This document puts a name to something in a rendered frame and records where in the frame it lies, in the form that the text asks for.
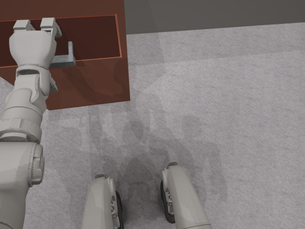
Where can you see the handle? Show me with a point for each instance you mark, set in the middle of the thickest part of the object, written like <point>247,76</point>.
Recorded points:
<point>64,60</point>

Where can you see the robot right shin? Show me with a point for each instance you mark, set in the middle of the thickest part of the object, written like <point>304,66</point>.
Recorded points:
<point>168,196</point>

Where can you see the drawer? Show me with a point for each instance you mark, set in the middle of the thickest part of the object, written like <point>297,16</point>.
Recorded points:
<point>93,37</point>

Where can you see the robot left hand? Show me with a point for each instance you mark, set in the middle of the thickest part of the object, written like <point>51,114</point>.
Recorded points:
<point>31,47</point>

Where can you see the left robot forearm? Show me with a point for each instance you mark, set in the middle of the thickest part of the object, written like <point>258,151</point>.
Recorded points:
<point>22,116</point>

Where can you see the robot left thigh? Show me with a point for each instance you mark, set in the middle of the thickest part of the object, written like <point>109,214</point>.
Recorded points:
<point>97,212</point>

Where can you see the robot left upper arm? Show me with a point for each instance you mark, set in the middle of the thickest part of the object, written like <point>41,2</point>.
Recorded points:
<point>21,167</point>

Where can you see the cabinet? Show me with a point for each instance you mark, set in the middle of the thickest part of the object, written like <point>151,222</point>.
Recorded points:
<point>91,81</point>

